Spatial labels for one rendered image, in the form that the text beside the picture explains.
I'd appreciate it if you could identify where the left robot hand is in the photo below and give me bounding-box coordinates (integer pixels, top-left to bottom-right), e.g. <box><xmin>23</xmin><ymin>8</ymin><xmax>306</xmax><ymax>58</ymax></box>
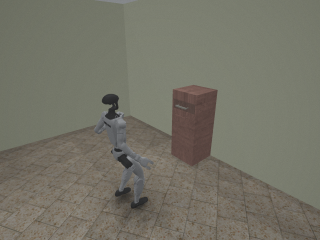
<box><xmin>117</xmin><ymin>111</ymin><xmax>124</xmax><ymax>118</ymax></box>

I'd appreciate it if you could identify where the robot torso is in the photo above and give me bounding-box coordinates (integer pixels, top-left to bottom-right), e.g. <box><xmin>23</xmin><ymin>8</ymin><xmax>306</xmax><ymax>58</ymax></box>
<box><xmin>104</xmin><ymin>115</ymin><xmax>127</xmax><ymax>162</ymax></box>

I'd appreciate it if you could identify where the cabinet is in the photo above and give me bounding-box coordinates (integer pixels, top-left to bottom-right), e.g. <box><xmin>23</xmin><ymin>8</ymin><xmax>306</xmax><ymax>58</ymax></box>
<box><xmin>171</xmin><ymin>85</ymin><xmax>218</xmax><ymax>166</ymax></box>

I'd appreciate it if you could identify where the right robot forearm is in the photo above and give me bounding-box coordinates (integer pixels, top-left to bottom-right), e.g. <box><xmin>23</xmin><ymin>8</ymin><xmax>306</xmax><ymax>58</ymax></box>
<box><xmin>120</xmin><ymin>143</ymin><xmax>142</xmax><ymax>162</ymax></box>

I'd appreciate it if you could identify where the robot right upper arm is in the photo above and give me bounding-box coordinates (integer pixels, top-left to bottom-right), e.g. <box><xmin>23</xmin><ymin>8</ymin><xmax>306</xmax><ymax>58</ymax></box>
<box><xmin>115</xmin><ymin>118</ymin><xmax>127</xmax><ymax>150</ymax></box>

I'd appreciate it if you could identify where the robot left upper arm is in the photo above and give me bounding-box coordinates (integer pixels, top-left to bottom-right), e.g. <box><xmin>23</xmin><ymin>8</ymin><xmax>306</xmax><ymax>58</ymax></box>
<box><xmin>94</xmin><ymin>111</ymin><xmax>108</xmax><ymax>134</ymax></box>

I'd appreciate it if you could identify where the robot left foot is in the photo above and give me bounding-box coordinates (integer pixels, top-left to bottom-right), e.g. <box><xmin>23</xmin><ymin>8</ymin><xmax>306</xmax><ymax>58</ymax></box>
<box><xmin>115</xmin><ymin>187</ymin><xmax>131</xmax><ymax>197</ymax></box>

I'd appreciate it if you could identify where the drawer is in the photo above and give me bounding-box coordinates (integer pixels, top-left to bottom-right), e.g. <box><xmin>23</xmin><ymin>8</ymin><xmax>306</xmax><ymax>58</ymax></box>
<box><xmin>173</xmin><ymin>98</ymin><xmax>195</xmax><ymax>115</ymax></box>

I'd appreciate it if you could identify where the right robot hand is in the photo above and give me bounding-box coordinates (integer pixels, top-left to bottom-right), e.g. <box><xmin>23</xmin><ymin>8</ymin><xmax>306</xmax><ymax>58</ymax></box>
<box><xmin>139</xmin><ymin>157</ymin><xmax>154</xmax><ymax>170</ymax></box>

